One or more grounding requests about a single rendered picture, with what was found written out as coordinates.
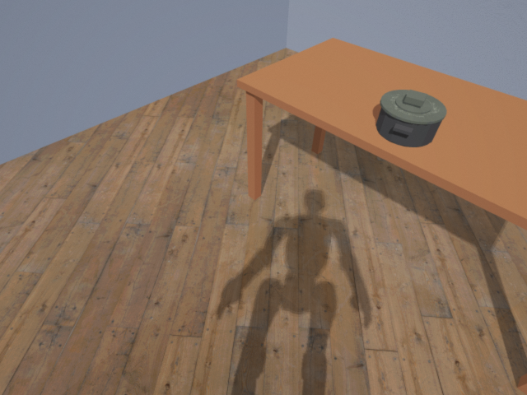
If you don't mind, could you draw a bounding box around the table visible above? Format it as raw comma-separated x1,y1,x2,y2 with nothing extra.
237,38,527,395

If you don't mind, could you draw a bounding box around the pot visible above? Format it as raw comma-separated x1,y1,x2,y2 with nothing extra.
376,108,442,147

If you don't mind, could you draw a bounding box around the lid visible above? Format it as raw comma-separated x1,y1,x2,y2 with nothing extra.
380,90,447,124

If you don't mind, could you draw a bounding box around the knob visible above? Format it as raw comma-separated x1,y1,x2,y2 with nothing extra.
404,90,427,107

